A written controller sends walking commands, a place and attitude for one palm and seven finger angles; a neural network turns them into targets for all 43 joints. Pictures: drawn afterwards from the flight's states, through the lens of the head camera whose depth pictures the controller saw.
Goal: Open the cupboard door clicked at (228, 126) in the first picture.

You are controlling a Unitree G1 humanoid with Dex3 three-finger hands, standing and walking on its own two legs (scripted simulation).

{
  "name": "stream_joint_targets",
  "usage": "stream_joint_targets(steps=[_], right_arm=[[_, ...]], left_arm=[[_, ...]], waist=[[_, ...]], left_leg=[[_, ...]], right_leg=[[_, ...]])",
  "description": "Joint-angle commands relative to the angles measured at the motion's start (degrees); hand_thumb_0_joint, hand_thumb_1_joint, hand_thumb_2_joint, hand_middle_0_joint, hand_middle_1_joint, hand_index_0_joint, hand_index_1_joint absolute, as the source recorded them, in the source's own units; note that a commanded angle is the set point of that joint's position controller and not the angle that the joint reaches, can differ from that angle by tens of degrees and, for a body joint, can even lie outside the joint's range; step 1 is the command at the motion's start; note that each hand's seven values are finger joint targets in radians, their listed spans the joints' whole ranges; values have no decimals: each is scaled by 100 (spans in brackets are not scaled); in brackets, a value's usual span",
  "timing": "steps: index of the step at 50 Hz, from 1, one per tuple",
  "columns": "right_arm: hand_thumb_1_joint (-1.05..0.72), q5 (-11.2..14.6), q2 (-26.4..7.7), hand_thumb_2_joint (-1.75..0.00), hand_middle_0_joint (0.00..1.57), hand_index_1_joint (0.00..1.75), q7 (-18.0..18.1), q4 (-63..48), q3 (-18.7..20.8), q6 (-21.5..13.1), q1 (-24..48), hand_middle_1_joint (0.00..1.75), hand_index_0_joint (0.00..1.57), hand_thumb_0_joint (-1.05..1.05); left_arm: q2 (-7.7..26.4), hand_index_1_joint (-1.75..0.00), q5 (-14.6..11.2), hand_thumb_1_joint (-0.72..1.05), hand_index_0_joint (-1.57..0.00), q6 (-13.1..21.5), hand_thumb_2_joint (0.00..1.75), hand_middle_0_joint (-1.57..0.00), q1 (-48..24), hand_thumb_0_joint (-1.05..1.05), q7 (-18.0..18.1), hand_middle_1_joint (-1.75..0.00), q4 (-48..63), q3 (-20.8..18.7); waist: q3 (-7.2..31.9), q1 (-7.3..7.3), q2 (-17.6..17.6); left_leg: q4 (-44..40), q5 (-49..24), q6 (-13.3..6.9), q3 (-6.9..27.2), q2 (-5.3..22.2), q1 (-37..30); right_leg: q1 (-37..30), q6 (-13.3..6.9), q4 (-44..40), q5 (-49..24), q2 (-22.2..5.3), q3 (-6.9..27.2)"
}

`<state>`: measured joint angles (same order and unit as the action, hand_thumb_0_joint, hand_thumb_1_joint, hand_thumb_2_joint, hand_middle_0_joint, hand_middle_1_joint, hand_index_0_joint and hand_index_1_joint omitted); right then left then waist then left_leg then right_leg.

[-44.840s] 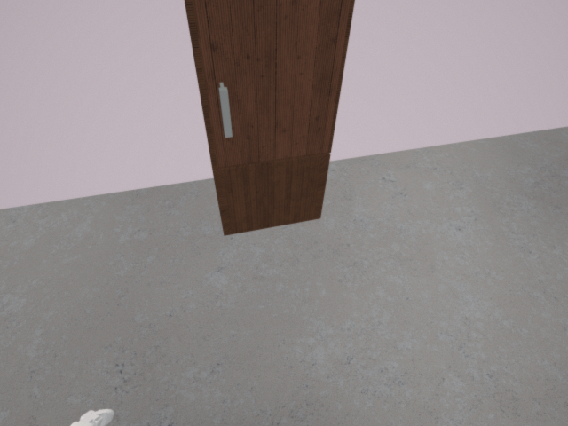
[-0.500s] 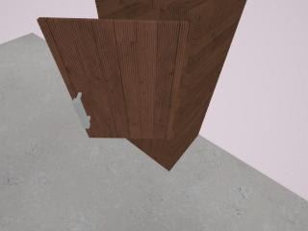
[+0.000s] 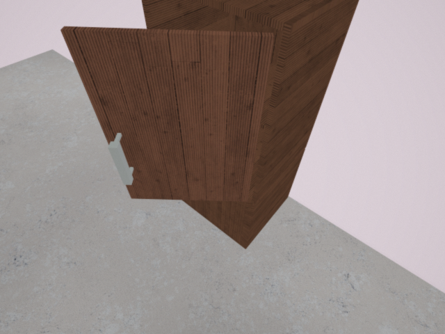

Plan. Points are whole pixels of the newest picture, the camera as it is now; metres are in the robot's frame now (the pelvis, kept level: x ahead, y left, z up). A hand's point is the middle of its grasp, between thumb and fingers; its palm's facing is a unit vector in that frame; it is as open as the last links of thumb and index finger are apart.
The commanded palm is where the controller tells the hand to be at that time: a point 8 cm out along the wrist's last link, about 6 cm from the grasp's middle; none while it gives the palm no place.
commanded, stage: shuffle to correct the standing spot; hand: left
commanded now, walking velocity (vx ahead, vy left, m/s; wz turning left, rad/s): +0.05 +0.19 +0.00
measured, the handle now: (123, 159) +0.57 +0.33 -0.11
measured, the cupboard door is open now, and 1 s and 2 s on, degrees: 39 39 39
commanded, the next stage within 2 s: come to a stop and stand still in 0.34 s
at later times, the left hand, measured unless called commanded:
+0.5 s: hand out of the picture +0.04 +0.24 -0.18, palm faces +0.04 -0.97 -0.24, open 7.4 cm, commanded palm none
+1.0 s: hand out of the picture +0.03 +0.23 -0.18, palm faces +0.07 -0.98 -0.20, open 7.3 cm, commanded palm none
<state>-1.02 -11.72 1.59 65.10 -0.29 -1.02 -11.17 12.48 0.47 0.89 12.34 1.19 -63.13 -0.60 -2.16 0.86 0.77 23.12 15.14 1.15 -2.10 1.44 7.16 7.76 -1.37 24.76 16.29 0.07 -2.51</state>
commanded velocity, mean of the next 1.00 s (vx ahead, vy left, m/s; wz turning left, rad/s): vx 0.03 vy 0.06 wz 0.00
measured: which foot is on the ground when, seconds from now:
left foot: down 0.00-1.00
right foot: down 0.00-0.28, up 0.30-0.56, down 0.58-1.00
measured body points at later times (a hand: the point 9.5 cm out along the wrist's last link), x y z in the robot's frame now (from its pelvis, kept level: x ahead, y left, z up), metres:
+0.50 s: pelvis +0.00 +0.06 -0.01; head +0.04 +0.05 +0.44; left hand +0.04 +0.30 -0.16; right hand -0.01 -0.16 -0.17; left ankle -0.03 +0.13 -0.74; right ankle -0.03 -0.05 -0.70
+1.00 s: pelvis +0.02 +0.06 +0.00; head +0.03 +0.06 +0.45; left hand +0.03 +0.28 -0.16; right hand +0.03 -0.17 -0.16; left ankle -0.02 +0.14 -0.74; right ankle -0.01 -0.04 -0.74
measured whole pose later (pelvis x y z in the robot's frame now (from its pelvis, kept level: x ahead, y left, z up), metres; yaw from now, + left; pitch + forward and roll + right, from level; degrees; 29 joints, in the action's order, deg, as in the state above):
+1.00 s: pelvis +0.02 +0.06 +0.00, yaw +1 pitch -1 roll +0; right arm -1.0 -8.1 2.6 64.6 0.0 -1.5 -15.2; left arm 9.4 0.4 0.5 14.4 2.7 -63.2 -0.7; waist -1.9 0.6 1.1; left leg 24.3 16.3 -2.1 -6.1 -0.6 7.1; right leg 8.7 -1.5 25.3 15.9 -0.3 -5.6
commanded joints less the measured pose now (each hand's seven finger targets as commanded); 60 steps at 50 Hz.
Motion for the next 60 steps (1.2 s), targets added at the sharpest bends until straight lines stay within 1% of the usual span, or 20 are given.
stream_joint_targets(steps=[1,7,11,12,14,16,18,24,27,28,30,32,38,48,49,50,51,52,54,60], right_arm=[[-90,12,-457,-90,20,30,15,-265,93,36,-318,30,20,0],[-90,-5,-368,-90,20,30,-12,-513,178,137,-374,30,20,0],[-90,-9,-359,-90,20,30,-40,-523,224,107,-758,30,20,0],[-90,-22,-480,-90,20,30,-37,-503,247,89,-919,30,20,0],[-90,-50,-754,-90,20,30,-5,-515,299,86,-1202,30,20,0],[-90,-38,-624,-90,20,30,38,-616,274,82,-1198,30,20,0],[-90,-54,-490,-90,20,30,40,-742,244,65,-969,30,20,0],[-90,-92,-437,-90,20,30,66,-695,234,8,-1212,30,20,0],[-90,-19,-391,-90,20,30,88,-566,218,-59,-1183,30,20,0],[-90,33,-253,-90,20,30,66,-551,199,-100,-1151,30,20,0],[-90,61,12,-90,20,30,56,-608,165,-77,-1070,30,20,0],[-90,17,132,-90,20,30,66,-480,162,45,-1002,30,20,0],[-90,-5,102,-90,20,30,68,-117,134,-46,-1096,30,20,0],[-90,18,-83,-90,20,30,117,-66,99,-100,-874,30,20,0],[-90,91,-436,-90,20,30,46,-493,98,-121,-403,30,20,0],[-90,32,-153,-90,20,30,5,-593,64,-64,-704,30,20,0],[-90,30,-84,-90,20,30,14,-576,56,-55,-711,30,20,0],[-90,19,-120,-90,20,30,-8,-571,42,-71,-907,30,20,0],[-90,-4,-216,-90,20,30,-5,-573,24,-128,-984,30,20,0],[-90,22,-277,-90,20,30,6,-594,-17,-87,-827,30,20,0]], left_arm=[[763,-30,21,90,-20,26,90,-20,360,0,91,-30,245,-161],[961,-30,58,90,-20,-44,90,-20,492,0,135,-30,384,-324],[851,-30,77,90,-20,-106,90,-20,296,0,136,-30,558,-391],[723,-30,78,90,-20,-139,90,-20,230,0,125,-30,626,-382],[344,-30,105,90,-20,-218,90,-20,21,0,120,-30,800,-304],[295,-30,106,90,-20,-264,90,-20,-80,0,126,-30,880,-298],[171,-30,113,90,-20,-231,90,-20,-10,0,79,-30,858,-295],[-87,-30,99,90,-20,-185,90,-20,-9,0,61,-30,932,-212],[-89,-30,76,90,-20,-56,90,-20,314,0,91,-30,765,-200],[127,-30,81,90,-20,24,90,-20,534,0,117,-30,667,-216],[564,-30,41,90,-20,72,90,-20,752,0,150,-30,495,-240],[433,-30,36,90,-20,73,90,-20,463,0,153,-30,528,-219],[47,-30,-3,90,-20,7,90,-20,248,0,141,-30,505,-120],[91,-30,8,90,-20,22,90,-20,497,0,115,-30,191,-55],[186,-30,73,90,-20,129,90,-20,1019,0,353,-30,-47,6],[416,-30,33,90,-20,177,90,-20,867,0,307,-30,212,-27],[326,-30,15,90,-20,174,90,-20,625,0,231,-30,231,31],[278,-30,23,90,-20,168,90,-20,608,0,195,-30,244,57],[191,-30,14,90,-20,179,90,-20,724,0,175,-30,221,61],[10,-30,9,90,-20,76,90,-20,727,0,114,-30,131,142]], waist=[[124,43,135],[-151,98,702],[-133,-63,399],[-113,-119,-104],[-191,-202,-1410],[-198,-206,-1164],[-66,-95,-750],[198,-118,-449],[379,70,-117],[525,136,294],[340,53,1113],[56,-28,1177],[-182,-53,-357],[5,-46,-156],[-292,73,-545],[152,-141,-499],[-51,-186,-604],[206,-212,-529],[574,-167,-474],[-395,-123,102]], left_leg=[[51,-820,-100,142,292,441],[675,222,-29,-54,91,963],[235,-521,-108,2,162,322],[85,-1038,-239,327,387,145],[-607,-1827,-991,1456,1245,-69],[-772,-1930,-1438,1677,1411,-49],[-610,-2166,-1516,1436,1303,-117],[-362,-2874,-1413,1175,1091,-80],[52,-2685,-1017,1019,895,172],[364,-2167,-717,786,656,543],[746,575,-164,124,-58,1392],[927,946,-117,166,57,1054],[-95,-1929,-274,320,591,85],[-390,-2066,-343,343,658,-138],[819,-3099,-201,126,698,341],[597,-993,-196,212,437,444],[172,-421,-225,242,406,506],[64,-603,-262,354,493,450],[181,-1708,-357,408,611,197],[-334,-555,-444,478,552,566]], right_leg=[[-165,-240,-325,-1835,-1088,871],[58,-696,-511,-1605,-1783,1525],[688,-477,33,-1177,-1416,991],[892,-312,465,-738,-1033,622],[1677,52,1933,1403,-222,-254],[2162,-20,3274,1780,-333,66],[2209,-54,3522,1558,-434,-2],[1343,35,1915,1234,-292,-210],[212,80,208,-239,-310,-85],[-537,20,-247,-1086,-652,331],[-818,-757,-151,-3439,-2160,1575],[-117,-983,-206,-3167,-1899,1292],[492,-182,21,-1596,-752,284],[64,-96,-271,-1656,-728,290],[427,22,-142,-3413,-970,603],[88,-234,-65,-2732,-1110,722],[277,-305,-29,-2188,-1057,731],[246,-315,-3,-1335,-861,565],[27,-278,227,-1406,-676,395],[527,-186,-48,-445,-581,439]])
